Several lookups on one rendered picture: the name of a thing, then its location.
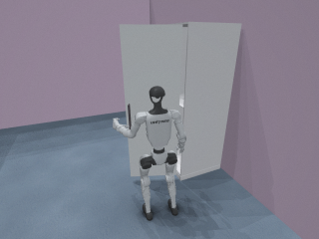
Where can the robot right forearm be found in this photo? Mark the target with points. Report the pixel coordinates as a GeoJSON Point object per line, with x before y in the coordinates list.
{"type": "Point", "coordinates": [181, 142]}

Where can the robot left shin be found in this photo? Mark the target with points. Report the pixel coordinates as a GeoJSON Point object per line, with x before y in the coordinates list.
{"type": "Point", "coordinates": [146, 193]}

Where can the right robot upper arm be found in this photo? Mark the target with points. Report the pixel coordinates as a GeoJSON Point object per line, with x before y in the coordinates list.
{"type": "Point", "coordinates": [178, 124]}

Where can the handle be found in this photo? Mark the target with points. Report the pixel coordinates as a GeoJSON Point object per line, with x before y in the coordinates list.
{"type": "Point", "coordinates": [129, 114]}

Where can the left robot upper arm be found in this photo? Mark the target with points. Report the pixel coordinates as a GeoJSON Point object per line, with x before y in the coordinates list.
{"type": "Point", "coordinates": [139, 119]}

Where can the robot left forearm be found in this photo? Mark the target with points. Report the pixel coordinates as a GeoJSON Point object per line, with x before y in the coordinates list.
{"type": "Point", "coordinates": [124, 131]}

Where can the fridge door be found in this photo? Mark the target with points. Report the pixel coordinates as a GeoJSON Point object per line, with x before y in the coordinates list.
{"type": "Point", "coordinates": [151, 57]}

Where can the robot left hand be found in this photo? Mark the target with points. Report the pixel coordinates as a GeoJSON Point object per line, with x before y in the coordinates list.
{"type": "Point", "coordinates": [115, 122]}

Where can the robot right hand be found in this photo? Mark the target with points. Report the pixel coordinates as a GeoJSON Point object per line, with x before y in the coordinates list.
{"type": "Point", "coordinates": [181, 149]}

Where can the robot right thigh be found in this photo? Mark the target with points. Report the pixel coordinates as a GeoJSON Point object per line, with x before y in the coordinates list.
{"type": "Point", "coordinates": [169, 166]}

